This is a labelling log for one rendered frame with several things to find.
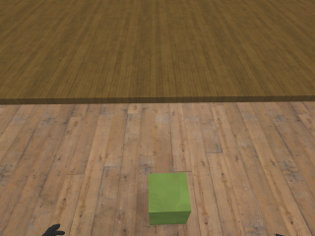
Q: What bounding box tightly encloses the carton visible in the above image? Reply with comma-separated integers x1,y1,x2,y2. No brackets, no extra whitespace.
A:
148,172,192,225

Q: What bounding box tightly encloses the left robot hand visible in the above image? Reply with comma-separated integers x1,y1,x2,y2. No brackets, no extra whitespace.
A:
42,223,65,236

